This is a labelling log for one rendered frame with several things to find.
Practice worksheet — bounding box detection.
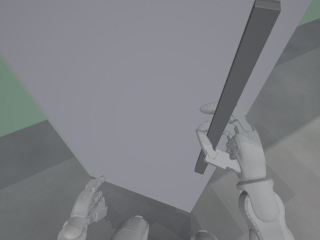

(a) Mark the fridge door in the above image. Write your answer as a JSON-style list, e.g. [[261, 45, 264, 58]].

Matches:
[[0, 0, 312, 213]]

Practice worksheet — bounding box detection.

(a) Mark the robot right forearm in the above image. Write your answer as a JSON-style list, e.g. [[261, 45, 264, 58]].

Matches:
[[236, 177, 295, 240]]

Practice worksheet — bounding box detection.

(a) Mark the robot left forearm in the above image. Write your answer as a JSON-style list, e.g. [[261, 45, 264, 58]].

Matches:
[[57, 216, 88, 240]]

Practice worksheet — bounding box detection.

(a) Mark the robot right hand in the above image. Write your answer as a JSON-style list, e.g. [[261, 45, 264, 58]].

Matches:
[[195, 100, 267, 181]]

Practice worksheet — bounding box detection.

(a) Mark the robot left thigh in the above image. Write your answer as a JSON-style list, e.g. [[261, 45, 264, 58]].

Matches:
[[110, 217, 149, 240]]

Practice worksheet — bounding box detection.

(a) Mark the robot left hand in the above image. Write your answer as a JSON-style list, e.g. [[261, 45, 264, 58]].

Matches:
[[70, 175, 108, 225]]

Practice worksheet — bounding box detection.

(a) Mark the handle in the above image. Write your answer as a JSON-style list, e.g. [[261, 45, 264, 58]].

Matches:
[[194, 0, 281, 175]]

